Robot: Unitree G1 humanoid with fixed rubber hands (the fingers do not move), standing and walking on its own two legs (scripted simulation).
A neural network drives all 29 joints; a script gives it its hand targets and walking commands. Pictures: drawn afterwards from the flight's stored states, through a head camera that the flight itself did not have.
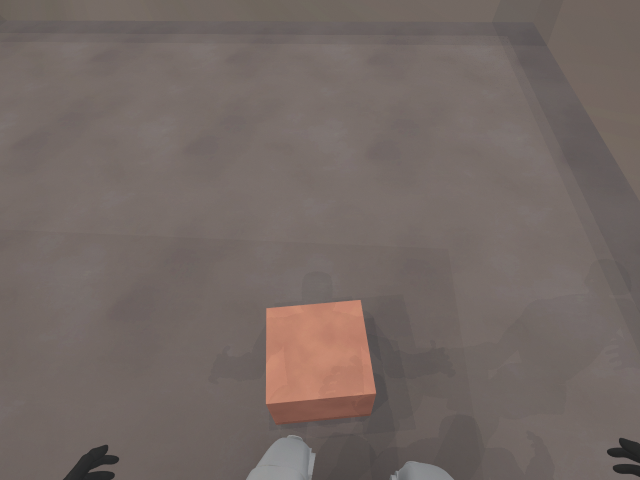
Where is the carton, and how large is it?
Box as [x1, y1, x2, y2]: [266, 300, 375, 424]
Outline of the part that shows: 360,300 266,308 266,404 276,424 370,415 375,395 375,389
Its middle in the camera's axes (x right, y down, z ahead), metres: -0.01 +0.35 +1.13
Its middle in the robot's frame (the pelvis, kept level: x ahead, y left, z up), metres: +0.49 +0.08 -0.63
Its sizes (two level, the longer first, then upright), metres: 0.276 0.268 0.207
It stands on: the floor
